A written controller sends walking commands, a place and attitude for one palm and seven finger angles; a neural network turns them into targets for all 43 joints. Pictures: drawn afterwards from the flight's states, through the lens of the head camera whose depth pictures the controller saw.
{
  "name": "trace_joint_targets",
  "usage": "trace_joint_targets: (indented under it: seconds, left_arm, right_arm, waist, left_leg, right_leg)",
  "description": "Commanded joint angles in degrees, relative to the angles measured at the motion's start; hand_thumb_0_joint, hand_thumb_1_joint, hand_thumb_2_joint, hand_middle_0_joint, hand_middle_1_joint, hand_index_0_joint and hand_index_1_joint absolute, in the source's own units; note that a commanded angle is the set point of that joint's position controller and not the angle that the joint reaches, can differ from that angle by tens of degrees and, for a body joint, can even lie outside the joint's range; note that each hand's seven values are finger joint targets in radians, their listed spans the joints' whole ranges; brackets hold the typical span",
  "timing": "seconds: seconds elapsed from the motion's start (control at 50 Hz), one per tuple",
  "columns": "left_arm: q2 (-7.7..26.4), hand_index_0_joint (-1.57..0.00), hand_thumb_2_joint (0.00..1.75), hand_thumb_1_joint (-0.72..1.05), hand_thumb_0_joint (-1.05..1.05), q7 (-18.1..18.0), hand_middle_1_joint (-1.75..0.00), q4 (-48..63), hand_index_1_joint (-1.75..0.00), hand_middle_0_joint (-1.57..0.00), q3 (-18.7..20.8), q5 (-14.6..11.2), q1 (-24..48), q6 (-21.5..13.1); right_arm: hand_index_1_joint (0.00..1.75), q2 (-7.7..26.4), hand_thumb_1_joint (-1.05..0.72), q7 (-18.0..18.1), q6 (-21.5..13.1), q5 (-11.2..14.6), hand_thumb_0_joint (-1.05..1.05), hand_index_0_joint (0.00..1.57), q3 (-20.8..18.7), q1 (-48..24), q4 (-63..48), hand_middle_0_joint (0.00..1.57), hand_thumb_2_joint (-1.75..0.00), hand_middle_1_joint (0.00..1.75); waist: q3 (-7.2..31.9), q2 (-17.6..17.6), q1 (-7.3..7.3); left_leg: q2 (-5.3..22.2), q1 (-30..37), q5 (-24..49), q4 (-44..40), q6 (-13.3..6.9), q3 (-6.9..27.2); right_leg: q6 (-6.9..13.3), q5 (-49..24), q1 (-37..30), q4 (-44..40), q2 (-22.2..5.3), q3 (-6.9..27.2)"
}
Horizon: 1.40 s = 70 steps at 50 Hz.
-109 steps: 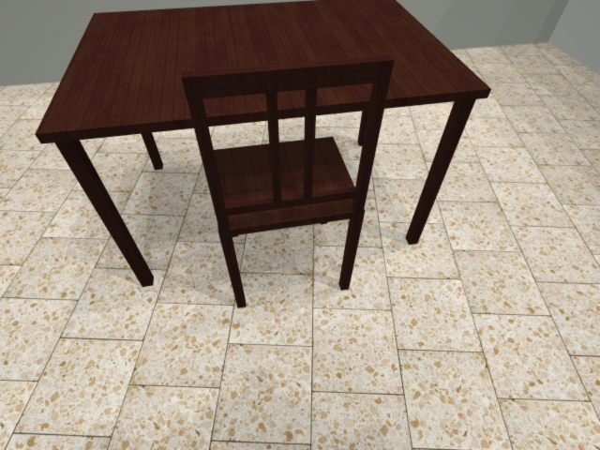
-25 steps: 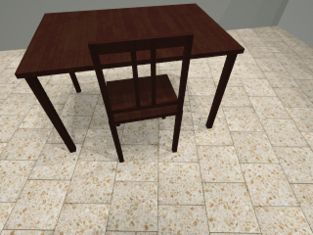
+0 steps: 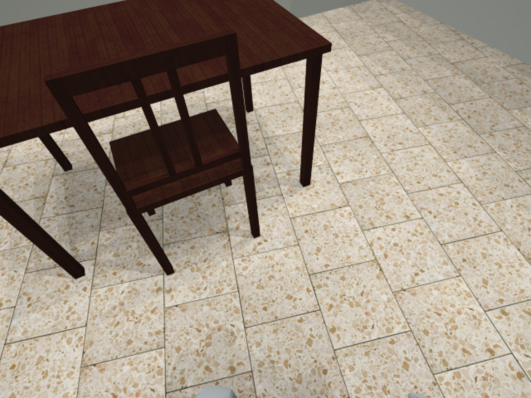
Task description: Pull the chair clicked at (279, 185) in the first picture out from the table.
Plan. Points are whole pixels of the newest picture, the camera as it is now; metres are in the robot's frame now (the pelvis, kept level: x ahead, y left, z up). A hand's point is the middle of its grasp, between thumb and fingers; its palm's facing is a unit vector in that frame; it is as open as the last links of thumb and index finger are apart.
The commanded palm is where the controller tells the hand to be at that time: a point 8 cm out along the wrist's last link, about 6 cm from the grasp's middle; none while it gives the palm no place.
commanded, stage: walk to a spot facing it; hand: left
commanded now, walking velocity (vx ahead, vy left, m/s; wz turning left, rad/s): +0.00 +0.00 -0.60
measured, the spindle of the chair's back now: (156, 132) +0.73 +0.38 -0.08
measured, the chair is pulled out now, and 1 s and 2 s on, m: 0.00 0.00 0.00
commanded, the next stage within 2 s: turn to face it in 1.58 s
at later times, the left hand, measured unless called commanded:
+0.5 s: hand out of the picture +0.13 +0.20 -0.17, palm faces -0.32 -0.91 -0.27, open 7.4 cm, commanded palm none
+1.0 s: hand (210, 350) +0.22 +0.14 -0.17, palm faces -0.57 -0.80 -0.16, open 7.4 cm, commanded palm none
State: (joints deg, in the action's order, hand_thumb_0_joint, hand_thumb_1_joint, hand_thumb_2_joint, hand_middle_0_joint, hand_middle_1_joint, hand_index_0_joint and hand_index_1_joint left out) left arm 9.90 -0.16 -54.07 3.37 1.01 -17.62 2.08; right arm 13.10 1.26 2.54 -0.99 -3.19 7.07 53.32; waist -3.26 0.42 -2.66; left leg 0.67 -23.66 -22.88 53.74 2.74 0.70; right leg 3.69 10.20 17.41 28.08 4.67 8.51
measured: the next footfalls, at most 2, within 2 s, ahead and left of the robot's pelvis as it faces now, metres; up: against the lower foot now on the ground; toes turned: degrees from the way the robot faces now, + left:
left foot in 0.18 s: +0.02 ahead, +0.16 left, +0.00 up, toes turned -10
right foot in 0.50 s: -0.02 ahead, -0.12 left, +0.00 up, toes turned -24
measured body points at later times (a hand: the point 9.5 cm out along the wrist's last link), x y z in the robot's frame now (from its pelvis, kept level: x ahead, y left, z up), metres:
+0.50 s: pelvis -0.02 +0.01 -0.02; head +0.00 +0.00 +0.43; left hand +0.15 +0.25 -0.14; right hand -0.05 -0.26 -0.15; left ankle -0.01 +0.16 -0.74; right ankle -0.05 -0.11 -0.74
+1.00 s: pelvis +0.05 +0.01 +0.00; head +0.07 +0.04 +0.45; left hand +0.25 +0.18 -0.16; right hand -0.07 -0.20 -0.13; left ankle +0.09 +0.10 -0.74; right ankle -0.04 -0.10 -0.65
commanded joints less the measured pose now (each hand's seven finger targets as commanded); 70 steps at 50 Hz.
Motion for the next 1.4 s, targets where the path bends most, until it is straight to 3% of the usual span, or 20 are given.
trace_joint_targets:
  seconds: [0.0,0.12,0.16,0.18,0.26,0.36,0.44,0.46,0.48,0.5,0.64,0.8,0.84,0.86,0.98,1.2,1.32,1.34,1.36,1.38]
  left_arm:
    - [13.8,-0.20,0.90,0.90,0.00,-0.8,-0.30,4.5,-0.30,-0.20,3.7,0.4,-2.0,-0.8]
    - [13.3,-0.20,0.90,0.90,0.00,-0.4,-0.30,6.8,-0.30,-0.20,3.7,0.2,3.8,0.4]
    - [8.9,-0.20,0.90,0.90,0.00,0.8,-0.30,9.3,-0.30,-0.20,3.0,-0.2,4.9,0.3]
    - [11.4,-0.20,0.90,0.90,0.00,1.2,-0.30,10.0,-0.30,-0.20,4.1,0.5,5.9,-0.2]
    - [9.8,-0.20,0.90,0.90,0.00,2.6,-0.30,6.5,-0.30,-0.20,3.4,0.3,2.7,0.9]
    - [7.8,-0.20,0.90,0.90,0.00,2.8,-0.30,8.5,-0.30,-0.20,1.6,0.1,10.5,0.4]
    - [9.6,-0.20,0.90,0.90,0.00,2.7,-0.30,7.3,-0.30,-0.20,1.8,0.0,7.2,-0.6]
    - [12.7,-0.20,0.90,0.90,0.00,2.3,-0.30,6.0,-0.30,-0.20,2.5,0.1,2.9,-1.4]
    - [20.8,-0.20,0.90,0.90,0.00,1.2,-0.30,4.7,-0.30,-0.20,4.3,0.5,-1.5,-2.0]
    - [22.1,-0.20,0.90,0.90,0.00,0.2,-0.30,4.5,-0.30,-0.20,4.6,-0.6,-5.0,-1.5]
    - [16.2,-0.20,0.90,0.90,0.00,0.2,-0.30,6.5,-0.30,-0.20,3.0,0.5,5.2,-2.1]
    - [13.7,-0.20,0.90,0.90,0.00,1.0,-0.30,6.5,-0.30,-0.20,3.0,0.3,7.6,-2.1]
    - [5.8,-0.20,0.90,0.90,0.00,2.0,-0.30,10.0,-0.30,-0.20,1.7,-0.3,9.3,-1.8]
    - [8.3,-0.20,0.90,0.90,0.00,2.3,-0.30,11.0,-0.30,-0.20,2.5,0.5,12.5,-2.5]
    - [5.2,-0.20,0.90,0.90,0.00,3.9,-0.30,4.6,-0.30,-0.20,2.1,1.1,6.3,-1.3]
    - [1.7,-0.20,0.90,0.90,0.00,4.2,-0.30,7.2,-0.30,-0.20,0.2,0.7,21.9,-1.6]
    - [5.9,-0.20,0.90,0.90,0.00,3.3,-0.30,2.5,-0.30,-0.20,1.7,0.8,6.1,-3.6]
    - [10.5,-0.20,0.90,0.90,0.00,2.8,-0.30,0.0,-0.30,-0.20,3.0,0.9,-2.2,-4.4]
    - [16.9,-0.20,0.90,0.90,0.00,1.8,-0.30,-0.8,-0.30,-0.20,4.4,0.4,-8.3,-4.9]
    - [20.3,-0.20,0.90,0.90,0.00,1.3,-0.30,-1.7,-0.30,-0.20,5.0,-1.3,-9.8,-4.1]
  right_arm:
    - [0.30,4.0,-0.90,0.4,-1.9,0.7,0.00,0.20,-1.2,-1.8,-6.0,0.20,-0.90,0.30]
    - [0.30,6.0,-0.90,1.3,-2.8,1.0,0.00,0.20,-1.6,7.8,-4.9,0.20,-0.90,0.30]
    - [0.30,14.2,-0.90,1.7,-3.1,-0.1,0.00,0.20,-3.0,7.8,-6.4,0.20,-0.90,0.30]
    - [0.30,13.8,-0.90,1.7,-3.1,0.0,0.00,0.20,-2.5,3.8,-8.3,0.20,-0.90,0.30]
    - [0.30,9.5,-0.90,1.3,-3.5,-0.4,0.00,0.20,-1.0,-2.8,-8.9,0.20,-0.90,0.30]
    - [0.30,12.2,-0.90,0.7,-3.3,-0.8,0.00,0.20,-2.0,8.2,-5.0,0.20,-0.90,0.30]
    - [0.30,13.0,-0.90,0.3,-3.1,-0.5,0.00,0.20,-2.4,8.8,-4.4,0.20,-0.90,0.30]
    - [0.30,11.9,-0.90,0.0,-3.0,-0.1,0.00,0.20,-2.3,9.4,-4.8,0.20,-0.90,0.30]
    - [0.30,6.6,-0.90,-0.5,-2.8,0.3,0.00,0.20,-0.8,8.8,-7.2,0.20,-0.90,0.30]
    - [0.30,7.5,-0.90,0.2,-2.3,0.1,0.00,0.20,-0.6,4.6,-9.2,0.20,-0.90,0.30]
    - [0.30,6.2,-0.90,-1.7,-2.5,-0.7,0.00,0.20,-1.3,4.1,-6.5,0.20,-0.90,0.30]
    - [0.30,5.2,-0.90,-0.9,-5.2,0.0,0.00,0.20,-1.3,15.3,-4.2,0.20,-0.90,0.30]
    - [0.30,15.0,-0.90,0.4,-5.9,-1.3,0.00,0.20,-3.0,24.5,-2.4,0.20,-0.90,0.30]
    - [0.30,14.0,-0.90,0.5,-6.1,-0.9,0.00,0.20,-2.3,22.1,-2.8,0.20,-0.90,0.30]
    - [0.30,4.8,-0.90,0.8,-8.2,0.2,0.00,0.20,0.3,17.3,-0.7,0.20,-0.90,0.30]
    - [0.30,3.1,-0.90,0.8,-7.7,-0.7,0.00,0.20,0.2,26.5,6.0,0.20,-0.90,0.30]
    - [0.30,7.2,-0.90,0.5,-7.3,-0.3,0.00,0.20,-1.4,22.3,4.7,0.20,-0.90,0.30]
    - [0.30,5.9,-0.90,-0.2,-7.2,0.4,0.00,0.20,-1.1,21.8,3.7,0.20,-0.90,0.30]
    - [0.30,1.8,-0.90,-0.4,-7.1,1.3,0.00,0.20,-0.3,23.2,1.4,0.20,-0.90,0.30]
    - [0.30,1.8,-0.90,0.1,-6.9,1.2,0.00,0.20,-0.4,16.5,-0.5,0.20,-0.90,0.30]
  waist:
    - [6.3,-9.7,-0.74]
    - [7.5,-9.7,3.65]
    - [3.9,14.3,4.28]
    - [1.7,10.9,2.90]
    - [1.4,8.7,-0.68]
    - [1.9,9.7,5.05]
    - [4.6,10.1,2.99]
    - [7.4,3.8,0.91]
    - [10.3,-17.1,-0.71]
    - [11.4,-14.6,-3.74]
    - [1.4,-8.9,1.17]
    - [2.8,-7.1,6.19]
    - [1.7,20.0,9.65]
    - [-2.4,12.1,8.52]
    - [-1.8,6.8,2.94]
    - [-6.0,7.9,7.35]
    - [6.6,7.8,-1.30]
    - [12.2,3.0,-5.19]
    - [20.6,-8.5,-5.86]
    - [18.1,-7.4,-6.09]
  left_leg:
    - [-1.0,0.4,-1.3,-8.8,-0.3,0.4]
    - [-1.5,21.2,5.8,-31.7,-3.4,1.3]
    - [21.4,25.7,-2.4,-44.3,-11.1,24.4]
    - [26.7,13.6,0.5,-44.8,-14.6,24.9]
    - [14.8,9.4,15.1,-38.5,-10.8,4.1]
    - [16.8,16.9,32.5,-32.1,-11.1,-0.3]
    - [15.7,14.5,33.8,-22.0,-6.5,-4.8]
    - [13.7,7.7,26.9,-11.9,-3.0,-8.0]
    - [5.9,-9.0,-4.9,2.7,0.8,-12.2]
    - [5.7,-11.9,-13.2,10.6,0.3,-3.3]
    - [4.8,-4.5,-0.4,1.0,0.5,-4.4]
    - [0.6,19.5,3.7,-25.8,-0.6,-6.2]
    - [25.7,27.8,-25.4,-46.2,-8.1,26.4]
    - [30.2,19.4,-29.1,-50.5,-11.9,32.6]
    - [17.3,20.4,11.2,-44.4,-6.8,-2.3]
    - [19.2,27.1,31.9,-40.9,-8.3,-14.9]
    - [19.1,26.4,59.6,-13.3,-5.2,-20.7]
    - [18.3,12.0,45.9,1.8,-3.0,-20.0]
    - [8.5,-8.5,-7.1,22.2,0.4,-17.4]
    - [6.3,-16.2,-12.7,32.1,0.0,-8.0]
  right_leg:
    - [6.2,-8.4,-7.3,-10.0,-13.1,20.3]
    - [-0.8,3.4,6.0,-7.9,-6.8,18.9]
    - [-5.4,18.0,23.4,16.2,3.2,2.0]
    - [-6.8,18.0,20.3,28.7,-2.8,-2.2]
    - [-7.8,11.2,14.9,36.3,-5.9,-6.0]
    - [-7.0,13.9,9.4,17.5,-5.7,-12.3]
    - [-4.9,5.8,-2.9,2.9,-3.9,-14.3]
    - [-3.1,-3.4,-14.3,-3.5,-7.7,-9.7]
    - [3.3,-20.5,-24.9,-7.5,-24.2,12.5]
    - [8.6,-23.2,-22.0,-7.5,-29.2,16.6]
    - [7.3,20.1,-0.6,-15.4,-17.5,10.8]
    - [3.7,21.9,10.2,-6.4,-10.0,9.7]
    - [-2.3,24.2,28.9,24.8,0.8,-5.0]
    - [-2.4,19.0,29.3,32.7,-5.6,-3.1]
    - [-5.2,-0.4,26.3,40.2,-9.7,-8.4]
    - [-3.8,-1.5,25.1,17.9,-9.1,-16.8]
    - [1.9,2.3,-3.8,5.9,-1.6,-21.3]
    - [4.2,-1.4,-23.6,4.4,-5.7,-15.8]
    - [11.5,-6.3,-39.2,0.8,-24.6,14.0]
    - [14.2,-13.2,-35.6,-7.1,-30.2,24.0]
